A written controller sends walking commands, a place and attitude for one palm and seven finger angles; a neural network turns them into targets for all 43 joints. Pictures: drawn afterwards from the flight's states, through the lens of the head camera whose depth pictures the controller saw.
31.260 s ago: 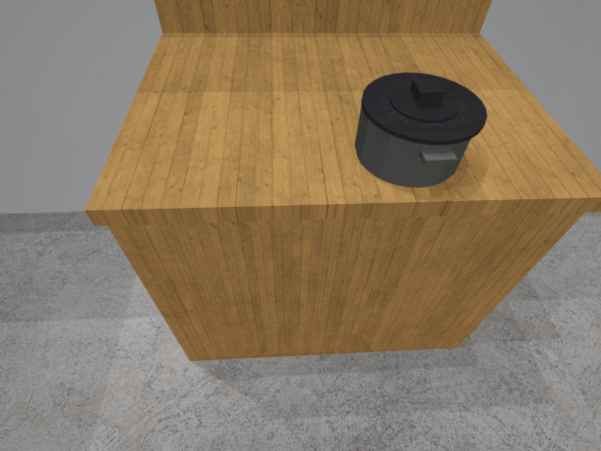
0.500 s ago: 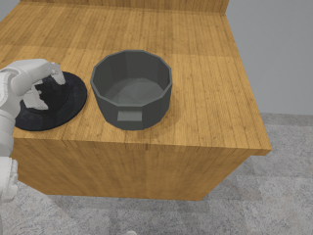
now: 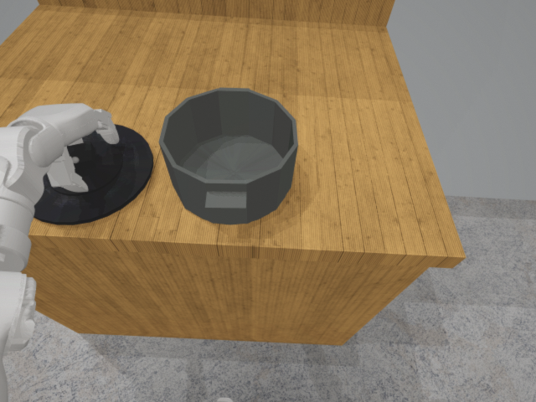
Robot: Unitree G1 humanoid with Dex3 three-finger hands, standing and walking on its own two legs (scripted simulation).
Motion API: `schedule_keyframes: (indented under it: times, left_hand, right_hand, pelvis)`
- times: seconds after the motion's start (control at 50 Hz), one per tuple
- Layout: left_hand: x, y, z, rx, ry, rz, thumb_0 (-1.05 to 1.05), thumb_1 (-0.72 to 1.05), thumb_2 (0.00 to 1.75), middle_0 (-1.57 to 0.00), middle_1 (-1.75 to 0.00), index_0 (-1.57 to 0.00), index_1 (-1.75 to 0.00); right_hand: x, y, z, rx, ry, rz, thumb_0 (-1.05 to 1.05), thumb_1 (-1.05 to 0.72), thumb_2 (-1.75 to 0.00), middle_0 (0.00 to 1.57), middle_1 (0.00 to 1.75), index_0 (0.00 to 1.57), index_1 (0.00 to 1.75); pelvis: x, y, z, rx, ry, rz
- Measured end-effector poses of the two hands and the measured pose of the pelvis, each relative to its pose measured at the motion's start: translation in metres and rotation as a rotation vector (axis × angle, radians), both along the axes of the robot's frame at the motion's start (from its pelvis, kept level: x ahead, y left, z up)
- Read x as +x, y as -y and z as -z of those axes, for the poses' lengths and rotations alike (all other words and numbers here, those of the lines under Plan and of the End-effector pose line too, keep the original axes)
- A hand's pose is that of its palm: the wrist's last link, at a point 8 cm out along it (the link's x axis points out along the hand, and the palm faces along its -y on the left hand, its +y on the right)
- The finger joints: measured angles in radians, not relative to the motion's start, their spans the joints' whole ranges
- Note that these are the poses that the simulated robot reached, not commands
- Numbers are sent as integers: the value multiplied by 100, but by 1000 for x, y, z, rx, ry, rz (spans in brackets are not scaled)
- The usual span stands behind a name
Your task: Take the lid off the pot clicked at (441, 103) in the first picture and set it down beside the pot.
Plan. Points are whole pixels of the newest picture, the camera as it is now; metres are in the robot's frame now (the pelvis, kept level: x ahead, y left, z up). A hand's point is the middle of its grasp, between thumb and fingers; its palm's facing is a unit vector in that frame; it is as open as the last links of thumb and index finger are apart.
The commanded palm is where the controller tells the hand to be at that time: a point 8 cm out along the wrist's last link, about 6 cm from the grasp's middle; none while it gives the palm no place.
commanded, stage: raise the empty hand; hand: left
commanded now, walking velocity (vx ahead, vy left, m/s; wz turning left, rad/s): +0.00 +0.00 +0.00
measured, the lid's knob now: (79, 157) +0.47 +0.30 +0.08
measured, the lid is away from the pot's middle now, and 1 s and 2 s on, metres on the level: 0.24 0.24 0.24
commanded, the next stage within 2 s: draw the hand back to the body in 1.08 s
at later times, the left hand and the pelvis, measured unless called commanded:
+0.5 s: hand (58, 130) +0.46 +0.30 +0.14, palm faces -0.35 -0.07 -0.93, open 11.0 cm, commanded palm +0.46 +0.29 +0.22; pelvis +0.01 +0.00 +0.01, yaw +0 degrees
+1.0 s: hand (41, 92) +0.47 +0.29 +0.20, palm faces -0.29 -0.07 -0.96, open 11.0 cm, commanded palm +0.45 +0.29 +0.27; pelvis +0.01 +0.00 +0.01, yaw +1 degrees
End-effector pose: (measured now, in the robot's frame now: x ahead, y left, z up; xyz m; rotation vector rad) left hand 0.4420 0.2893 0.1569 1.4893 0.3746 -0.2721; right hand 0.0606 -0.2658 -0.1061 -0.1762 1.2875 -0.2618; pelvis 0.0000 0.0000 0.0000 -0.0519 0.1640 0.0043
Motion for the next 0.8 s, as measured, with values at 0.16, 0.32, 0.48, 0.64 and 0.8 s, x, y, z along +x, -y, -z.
schedule_keyframes:
  times: [0.16, 0.32, 0.48, 0.64, 0.8]
  left_hand:
    - [9, 0, -11, -2, 25, -5, 0, -10, 85, -48, -70, -46, -68]
    - [13, -4, -29, -2, 48, -23, 0, -10, 85, -46, -68, -46, -68]
    - [13, -8, -42, 5, 50, -39, 0, -10, 85, -46, -68, -46, -68]
    - [16, -9, -56, 7, 63, -52, 0, -11, 85, -46, -68, -46, -68]
    - [19, -10, -76, 15, 91, -63, 0, -11, 85, -46, -68, -46, -68]
  right_hand:
    - [4, -1, -4, -5, 9, 2, 1, -90, -90, 20, 30, 20, 30]
    - [15, -4, -6, 14, 30, 1, 1, -90, -90, 20, 30, 20, 30]
    - [32, -7, -9, 19, 49, -27, 1, -90, -90, 20, 30, 20, 30]
    - [44, -9, -10, 19, 66, -52, 1, -90, -90, 20, 30, 20, 30]
    - [46, -10, -11, 24, 73, -55, 1, -90, -90, 20, 30, 20, 30]
  pelvis:
    - [4, -2, -4, 2, 6, 2]
    - [10, -4, -7, 3, 10, 2]
    - [11, -5, -9, 4, 15, -6]
    - [12, -5, -10, 4, 15, -15]
    - [13, -5, -11, 6, 15, -16]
